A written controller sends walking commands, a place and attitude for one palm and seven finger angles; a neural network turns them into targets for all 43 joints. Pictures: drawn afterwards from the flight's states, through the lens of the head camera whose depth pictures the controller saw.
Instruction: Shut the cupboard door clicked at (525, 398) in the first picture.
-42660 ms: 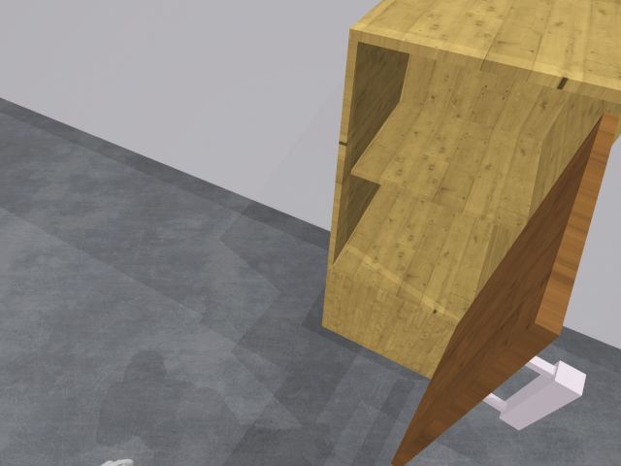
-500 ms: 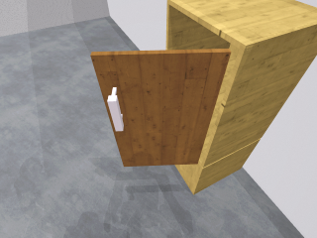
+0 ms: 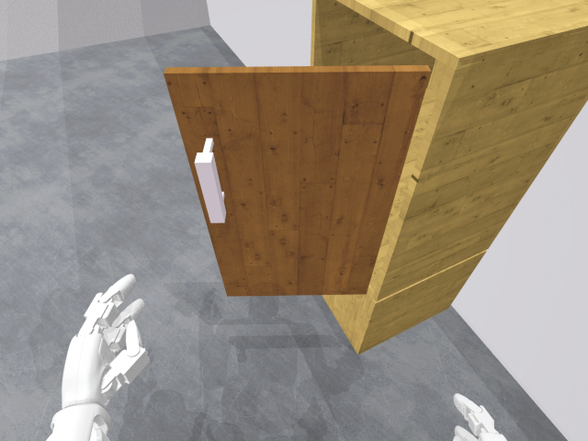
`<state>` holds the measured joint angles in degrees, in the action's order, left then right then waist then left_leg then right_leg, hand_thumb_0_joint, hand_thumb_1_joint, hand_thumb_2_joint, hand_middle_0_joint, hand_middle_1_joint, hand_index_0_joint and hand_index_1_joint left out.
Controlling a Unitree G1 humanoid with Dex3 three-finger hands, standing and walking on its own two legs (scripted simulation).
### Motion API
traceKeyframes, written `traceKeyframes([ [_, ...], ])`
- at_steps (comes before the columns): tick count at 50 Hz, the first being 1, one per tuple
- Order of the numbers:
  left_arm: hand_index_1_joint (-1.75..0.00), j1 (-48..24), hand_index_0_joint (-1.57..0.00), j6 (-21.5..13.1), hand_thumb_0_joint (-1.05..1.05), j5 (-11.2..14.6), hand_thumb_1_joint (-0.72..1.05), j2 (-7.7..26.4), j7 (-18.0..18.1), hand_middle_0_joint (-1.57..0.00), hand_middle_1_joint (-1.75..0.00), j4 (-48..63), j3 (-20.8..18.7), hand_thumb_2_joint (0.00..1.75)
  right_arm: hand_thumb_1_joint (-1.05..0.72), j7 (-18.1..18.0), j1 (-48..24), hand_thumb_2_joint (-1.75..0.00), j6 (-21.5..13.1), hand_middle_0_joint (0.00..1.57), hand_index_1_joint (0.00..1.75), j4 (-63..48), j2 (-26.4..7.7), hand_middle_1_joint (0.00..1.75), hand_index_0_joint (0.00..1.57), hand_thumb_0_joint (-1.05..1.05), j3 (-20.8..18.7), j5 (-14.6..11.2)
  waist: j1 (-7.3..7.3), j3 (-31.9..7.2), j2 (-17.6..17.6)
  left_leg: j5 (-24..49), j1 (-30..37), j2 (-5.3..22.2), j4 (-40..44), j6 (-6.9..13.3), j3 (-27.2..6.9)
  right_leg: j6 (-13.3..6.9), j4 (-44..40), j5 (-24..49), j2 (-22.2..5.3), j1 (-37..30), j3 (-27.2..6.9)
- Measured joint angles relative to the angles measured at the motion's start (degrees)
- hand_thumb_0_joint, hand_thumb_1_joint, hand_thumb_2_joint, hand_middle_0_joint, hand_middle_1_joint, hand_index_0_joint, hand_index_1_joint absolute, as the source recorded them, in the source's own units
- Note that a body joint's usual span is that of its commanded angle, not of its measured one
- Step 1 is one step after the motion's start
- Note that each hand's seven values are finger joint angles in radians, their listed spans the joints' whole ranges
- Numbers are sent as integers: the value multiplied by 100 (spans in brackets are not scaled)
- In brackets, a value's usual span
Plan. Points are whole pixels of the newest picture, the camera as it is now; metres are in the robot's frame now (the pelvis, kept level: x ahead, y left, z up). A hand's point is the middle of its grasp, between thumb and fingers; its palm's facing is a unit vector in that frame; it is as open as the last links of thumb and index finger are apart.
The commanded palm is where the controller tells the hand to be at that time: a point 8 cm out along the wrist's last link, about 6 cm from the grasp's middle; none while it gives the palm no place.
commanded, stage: raise the hand and make a fist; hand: left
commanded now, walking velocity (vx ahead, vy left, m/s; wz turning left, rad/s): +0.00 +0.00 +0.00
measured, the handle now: (213, 181) +0.49 +0.15 +0.08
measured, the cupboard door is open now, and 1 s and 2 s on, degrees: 65 65 65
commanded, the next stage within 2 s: bring the fist close to the handle in 1.70 s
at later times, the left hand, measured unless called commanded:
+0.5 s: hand (144, 387) +0.19 +0.19 +0.02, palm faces +0.01 -1.00 -0.03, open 4.7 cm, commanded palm +0.16 +0.25 +0.02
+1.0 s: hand (117, 366) +0.20 +0.21 +0.06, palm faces +0.05 -1.00 -0.04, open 3.1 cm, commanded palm +0.18 +0.26 +0.06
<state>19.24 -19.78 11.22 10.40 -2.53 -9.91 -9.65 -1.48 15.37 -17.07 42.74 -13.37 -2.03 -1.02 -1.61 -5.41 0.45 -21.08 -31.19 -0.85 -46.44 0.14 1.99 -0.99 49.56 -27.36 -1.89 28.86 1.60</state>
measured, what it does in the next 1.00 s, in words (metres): stands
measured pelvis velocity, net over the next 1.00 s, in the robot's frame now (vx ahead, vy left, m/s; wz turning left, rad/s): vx -0.01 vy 0.02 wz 0.01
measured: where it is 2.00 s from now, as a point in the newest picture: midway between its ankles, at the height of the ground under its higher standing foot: outside the picture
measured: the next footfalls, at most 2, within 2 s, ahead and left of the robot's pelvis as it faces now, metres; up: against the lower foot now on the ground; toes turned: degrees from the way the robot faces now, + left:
none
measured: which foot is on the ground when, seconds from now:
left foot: down 0.00-1.00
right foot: down 0.00-1.00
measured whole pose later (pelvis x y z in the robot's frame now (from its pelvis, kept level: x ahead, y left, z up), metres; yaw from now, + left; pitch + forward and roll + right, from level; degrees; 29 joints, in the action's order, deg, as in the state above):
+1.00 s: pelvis -0.01 +0.02 -0.02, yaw +1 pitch +9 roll -2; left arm 23.9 -16.4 16.0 13.9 -11.4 8.2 -8.5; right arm -3.2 13.8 -11.6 28.1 -13.4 2.2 -1.5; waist 1.2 -6.1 -2.1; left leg -25.2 -41.2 0.6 -57.3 1.5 -0.7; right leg 0.0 54.5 -28.0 -0.2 35.5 3.8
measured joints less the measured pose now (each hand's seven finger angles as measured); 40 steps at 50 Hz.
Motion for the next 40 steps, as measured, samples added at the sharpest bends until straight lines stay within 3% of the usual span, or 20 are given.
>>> traceKeyframes([
  [3,-40,-178,-30,-1090,0,324,91,67,-1048,-29,-40,-222,-240,89,-91,123,-339,-90,14,21,30,-412,-39,30,20,1,-79,61,58,-260,105,-240,-969,115,-817,-87,8,-92,879,-165,92,1020,-22],
  [5,-44,-103,-33,-1209,0,503,91,120,-1596,-32,-43,-248,-293,89,-91,130,-484,-90,78,21,30,-736,-106,30,20,1,-124,15,139,-293,136,-303,-1419,163,-1282,-129,-34,-147,1341,-329,140,1456,6],
  [7,-47,89,-36,-975,0,639,91,143,-1845,-36,-47,-206,-301,89,-91,65,-560,-90,140,20,30,-1016,-178,30,20,1,-148,-50,223,-287,116,-490,-1709,182,-1641,-144,-100,-174,1645,-441,156,1703,66],
  [10,-53,432,-42,-655,1,690,90,145,-1733,-41,-53,50,-333,89,-91,-71,-568,-90,134,20,30,-1271,-240,30,20,2,-133,-77,365,-274,47,-601,-1977,210,-1967,-159,-239,-191,1861,-531,187,1878,200],
  [13,-59,646,-47,-713,1,654,90,158,-1459,-47,-59,536,-300,89,-91,-188,-531,-90,47,20,30,-1306,-228,30,20,2,-41,-52,474,-218,-46,-654,-2106,237,-2141,-158,-403,-217,1892,-547,228,1894,359],
  [16,-65,539,-52,-828,2,645,90,228,-1437,-52,-65,924,-185,90,-91,-266,-492,-90,-1,20,30,-1214,-156,30,20,2,123,-35,516,-167,-127,-658,-2180,254,-2207,-155,-522,-227,1843,-516,259,1885,472],
  [18,-69,349,-56,-718,2,643,90,285,-1526,-55,-68,1031,-101,90,-91,-291,-457,-90,24,20,30,-1135,-72,30,20,2,226,-47,499,-150,-178,-640,-2187,264,-2185,-157,-555,-218,1772,-476,275,1864,501],
  [21,-75,135,-61,-264,2,649,90,347,-1613,-61,-74,1061,-30,90,-91,-289,-356,-90,145,21,30,-1065,92,30,20,2,318,-81,411,-139,-239,-590,-2089,276,-2039,-143,-517,-180,1597,-394,287,1771,461],
  [25,-83,200,-69,227,1,638,90,350,-1422,-68,-82,1106,-98,89,-90,-262,-128,-90,324,21,30,-1052,261,30,20,2,339,-73,271,-150,-258,-511,-1816,275,-1706,-80,-371,-103,1282,-270,279,1556,318],
  [29,-91,439,-76,138,2,626,90,300,-1133,-76,-90,1256,-180,89,-90,-222,77,-90,375,21,30,-1055,234,30,20,2,311,-26,207,-150,-258,-469,-1632,251,-1489,-14,-275,-42,1063,-196,253,1395,227],
  [34,-101,601,-85,-127,2,598,90,272,-1059,-85,-100,1464,-58,90,-90,-192,138,-90,364,21,30,-1055,29,30,20,2,264,-4,218,-118,-268,-492,-1589,199,-1474,61,-256,26,1000,-198,204,1319,211],
  [40,-113,613,-96,2,2,504,90,288,-979,-96,-112,1664,124,90,-91,-209,2,-90,427,21,30,-1169,-83,30,20,2,244,-27,239,-75,-239,-499,-1435,160,-1406,117,-244,78,885,-181,169,1139,201],
])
